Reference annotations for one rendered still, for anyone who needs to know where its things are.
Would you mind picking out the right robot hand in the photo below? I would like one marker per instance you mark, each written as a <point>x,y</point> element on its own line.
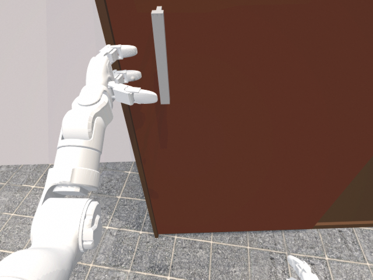
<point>303,270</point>

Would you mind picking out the left robot hand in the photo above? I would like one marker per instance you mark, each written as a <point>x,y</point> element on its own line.
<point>100,71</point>

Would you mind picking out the handle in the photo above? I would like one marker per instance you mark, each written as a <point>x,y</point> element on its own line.
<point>161,53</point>

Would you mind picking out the left robot forearm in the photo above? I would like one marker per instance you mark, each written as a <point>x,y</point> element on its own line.
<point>80,146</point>

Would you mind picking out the left robot upper arm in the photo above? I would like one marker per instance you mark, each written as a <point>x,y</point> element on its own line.
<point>64,229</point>

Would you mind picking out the wardrobe door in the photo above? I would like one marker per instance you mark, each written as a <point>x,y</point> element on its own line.
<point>356,202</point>
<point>271,108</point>

